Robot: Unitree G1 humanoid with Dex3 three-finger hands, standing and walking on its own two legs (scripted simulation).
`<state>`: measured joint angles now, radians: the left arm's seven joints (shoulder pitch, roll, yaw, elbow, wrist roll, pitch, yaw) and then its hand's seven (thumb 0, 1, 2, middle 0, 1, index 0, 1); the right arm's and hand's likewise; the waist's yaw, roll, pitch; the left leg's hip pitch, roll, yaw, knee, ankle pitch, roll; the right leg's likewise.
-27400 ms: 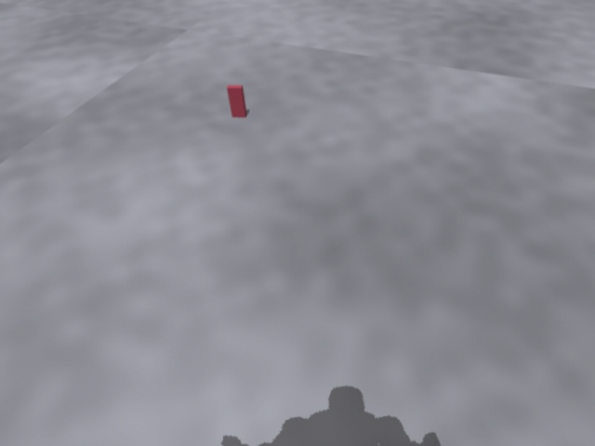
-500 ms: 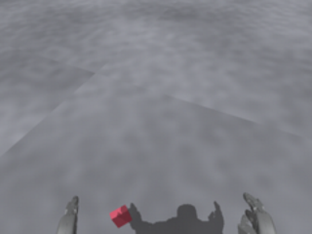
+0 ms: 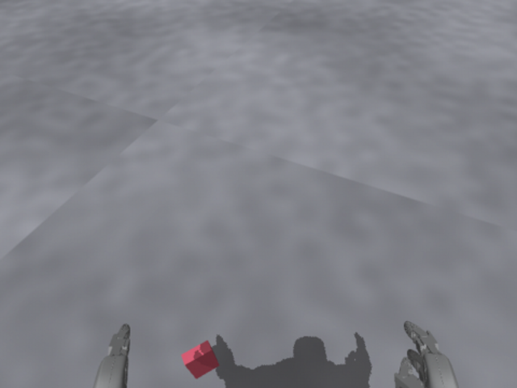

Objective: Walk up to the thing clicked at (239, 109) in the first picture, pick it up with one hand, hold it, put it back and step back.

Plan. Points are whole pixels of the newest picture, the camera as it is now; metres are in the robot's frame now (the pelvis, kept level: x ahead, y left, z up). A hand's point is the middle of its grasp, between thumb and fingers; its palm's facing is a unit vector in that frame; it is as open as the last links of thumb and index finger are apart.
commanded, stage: home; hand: left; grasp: from the side
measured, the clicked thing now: (201, 360) +0.33 +0.22 -0.63
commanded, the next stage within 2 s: stand in 0.16 s
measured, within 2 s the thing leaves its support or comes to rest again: neither
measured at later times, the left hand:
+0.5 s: hand (154, 386) +0.17 +0.18 -0.06, palm faces +0.11 -0.95 -0.29, open 14.9 cm
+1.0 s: hand out of the picture +0.05 +0.26 -0.11, palm faces +0.01 -0.94 -0.35, open 7.5 cm
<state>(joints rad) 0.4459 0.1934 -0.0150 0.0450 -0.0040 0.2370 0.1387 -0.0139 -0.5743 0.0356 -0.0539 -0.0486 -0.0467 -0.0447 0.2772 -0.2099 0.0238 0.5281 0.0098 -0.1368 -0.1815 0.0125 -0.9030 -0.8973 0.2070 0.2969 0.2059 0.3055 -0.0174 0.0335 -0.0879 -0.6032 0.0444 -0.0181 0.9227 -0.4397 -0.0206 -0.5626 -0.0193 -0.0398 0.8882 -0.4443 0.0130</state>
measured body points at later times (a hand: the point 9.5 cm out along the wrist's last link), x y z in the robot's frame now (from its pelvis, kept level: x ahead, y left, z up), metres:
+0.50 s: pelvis +0.00 +0.00 +0.00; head +0.02 +0.00 +0.45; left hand +0.16 +0.23 -0.04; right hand +0.16 -0.24 -0.08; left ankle +0.02 +0.13 -0.69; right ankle +0.00 -0.13 -0.69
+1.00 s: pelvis -0.01 +0.02 +0.04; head -0.01 +0.02 +0.49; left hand +0.05 +0.31 -0.09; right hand +0.06 -0.27 -0.09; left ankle +0.02 +0.13 -0.69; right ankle +0.00 -0.13 -0.69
